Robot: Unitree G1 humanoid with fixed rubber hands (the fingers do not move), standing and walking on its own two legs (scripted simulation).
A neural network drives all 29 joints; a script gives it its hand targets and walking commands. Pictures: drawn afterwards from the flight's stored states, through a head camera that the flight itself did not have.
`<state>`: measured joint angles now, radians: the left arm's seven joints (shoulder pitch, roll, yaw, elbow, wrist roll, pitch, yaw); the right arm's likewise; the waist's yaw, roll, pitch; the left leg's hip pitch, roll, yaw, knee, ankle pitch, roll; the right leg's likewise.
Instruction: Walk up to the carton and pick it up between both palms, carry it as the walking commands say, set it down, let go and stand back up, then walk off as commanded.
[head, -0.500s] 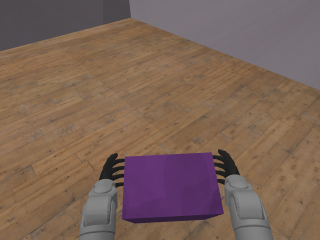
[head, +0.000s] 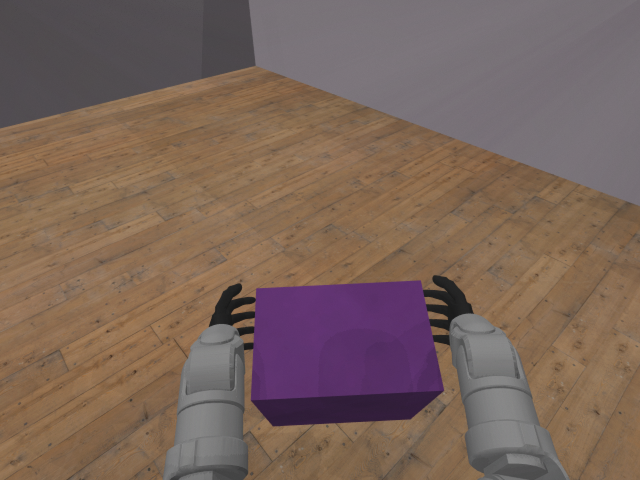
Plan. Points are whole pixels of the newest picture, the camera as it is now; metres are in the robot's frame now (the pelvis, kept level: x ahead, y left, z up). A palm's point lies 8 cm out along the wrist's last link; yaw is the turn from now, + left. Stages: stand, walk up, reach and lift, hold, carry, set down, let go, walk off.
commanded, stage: hold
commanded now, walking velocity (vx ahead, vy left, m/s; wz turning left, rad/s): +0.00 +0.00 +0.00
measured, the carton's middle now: (340, 359) +0.32 +0.02 -0.04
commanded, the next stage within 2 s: set down in 0.20 s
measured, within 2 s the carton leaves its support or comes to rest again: neither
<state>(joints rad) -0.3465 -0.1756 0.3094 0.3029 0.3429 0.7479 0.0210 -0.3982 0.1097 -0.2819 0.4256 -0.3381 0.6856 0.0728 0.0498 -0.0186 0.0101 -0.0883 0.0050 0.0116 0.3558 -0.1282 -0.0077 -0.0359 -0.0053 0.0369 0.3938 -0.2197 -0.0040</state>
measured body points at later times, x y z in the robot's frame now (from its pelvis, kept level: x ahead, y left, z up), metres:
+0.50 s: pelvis +0.02 -0.02 +0.00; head +0.00 -0.01 +0.45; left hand +0.31 +0.17 +0.01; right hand +0.34 -0.15 +0.01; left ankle +0.05 +0.12 -0.74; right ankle +0.01 -0.13 -0.74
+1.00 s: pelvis -0.01 +0.00 -0.03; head +0.09 +0.01 +0.41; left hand +0.32 +0.19 -0.07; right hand +0.34 -0.13 -0.07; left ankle +0.05 +0.12 -0.74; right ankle +0.01 -0.13 -0.74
